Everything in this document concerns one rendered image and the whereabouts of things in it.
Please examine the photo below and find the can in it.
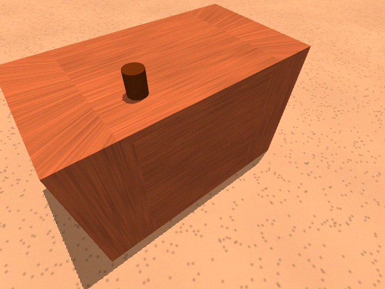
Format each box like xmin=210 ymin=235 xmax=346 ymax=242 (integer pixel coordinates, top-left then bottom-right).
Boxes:
xmin=121 ymin=62 xmax=149 ymax=101

